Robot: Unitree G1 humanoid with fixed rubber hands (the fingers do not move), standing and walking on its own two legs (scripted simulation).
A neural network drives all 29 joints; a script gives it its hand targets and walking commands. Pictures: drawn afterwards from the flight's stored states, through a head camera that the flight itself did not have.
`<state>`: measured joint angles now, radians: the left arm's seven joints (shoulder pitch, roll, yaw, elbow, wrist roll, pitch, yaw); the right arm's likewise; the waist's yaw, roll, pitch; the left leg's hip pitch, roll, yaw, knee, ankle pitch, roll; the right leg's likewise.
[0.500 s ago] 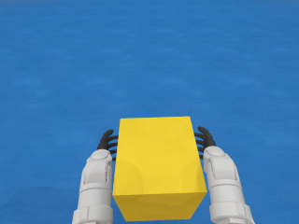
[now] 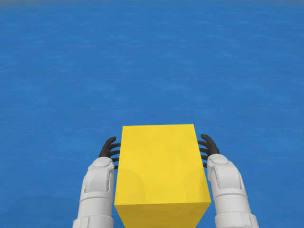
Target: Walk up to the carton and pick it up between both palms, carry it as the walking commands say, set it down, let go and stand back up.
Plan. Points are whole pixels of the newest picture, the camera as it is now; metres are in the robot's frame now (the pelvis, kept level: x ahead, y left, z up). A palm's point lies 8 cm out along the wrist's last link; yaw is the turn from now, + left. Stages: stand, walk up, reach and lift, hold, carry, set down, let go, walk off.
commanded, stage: hold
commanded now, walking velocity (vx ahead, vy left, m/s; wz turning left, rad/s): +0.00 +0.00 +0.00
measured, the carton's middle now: (159, 179) +0.28 +0.00 -0.03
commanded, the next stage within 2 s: carry in 0.78 s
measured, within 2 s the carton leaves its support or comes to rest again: neither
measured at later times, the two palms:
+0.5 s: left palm (103, 164) +0.28 +0.15 +0.05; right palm (212, 161) +0.29 -0.14 +0.05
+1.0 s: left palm (99, 170) +0.27 +0.16 +0.05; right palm (209, 163) +0.28 -0.13 +0.05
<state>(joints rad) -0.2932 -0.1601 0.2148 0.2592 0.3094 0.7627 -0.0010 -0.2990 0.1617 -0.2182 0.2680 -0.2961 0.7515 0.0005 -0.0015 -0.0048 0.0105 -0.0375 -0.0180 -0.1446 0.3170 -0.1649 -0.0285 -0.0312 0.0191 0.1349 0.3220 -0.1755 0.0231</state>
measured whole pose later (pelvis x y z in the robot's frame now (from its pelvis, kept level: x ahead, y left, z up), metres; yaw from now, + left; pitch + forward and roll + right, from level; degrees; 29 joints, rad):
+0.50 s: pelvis -0.01 +0.00 +0.00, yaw +0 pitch -7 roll +0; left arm -0.32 -0.17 0.23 0.28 0.32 0.77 0.00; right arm -0.32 0.17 -0.24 0.29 -0.31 0.76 0.01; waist 0.00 0.00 0.01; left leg -0.05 -0.02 -0.14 0.34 -0.17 -0.03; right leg -0.04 0.02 0.13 0.35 -0.18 0.03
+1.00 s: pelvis -0.03 +0.00 -0.03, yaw +4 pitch +2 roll -1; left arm -0.27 -0.15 0.14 -0.01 0.19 0.85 0.06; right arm -0.26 0.15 -0.18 -0.03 -0.18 0.86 -0.05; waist -0.02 0.01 -0.07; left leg -0.45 -0.03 -0.08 0.70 -0.26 -0.01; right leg -0.40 0.00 0.05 0.67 -0.30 0.03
